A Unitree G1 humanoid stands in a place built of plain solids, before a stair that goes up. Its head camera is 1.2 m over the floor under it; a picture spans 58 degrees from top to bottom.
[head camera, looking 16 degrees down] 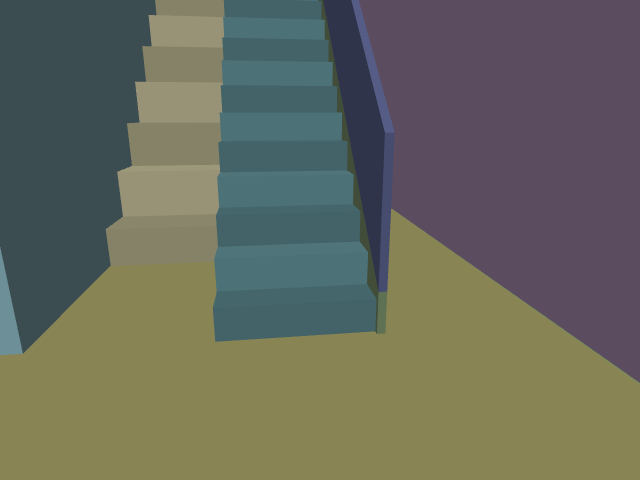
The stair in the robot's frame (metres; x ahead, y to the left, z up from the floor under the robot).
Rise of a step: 0.20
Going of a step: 0.23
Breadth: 0.91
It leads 8 degrees to the left of straight ahead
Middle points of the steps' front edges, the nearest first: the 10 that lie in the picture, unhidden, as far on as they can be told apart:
2.20 0.13 0.21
2.43 0.16 0.41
2.66 0.19 0.61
2.89 0.22 0.82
3.12 0.25 1.02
3.35 0.28 1.23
3.58 0.31 1.43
3.81 0.34 1.63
4.04 0.37 1.84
4.27 0.41 2.04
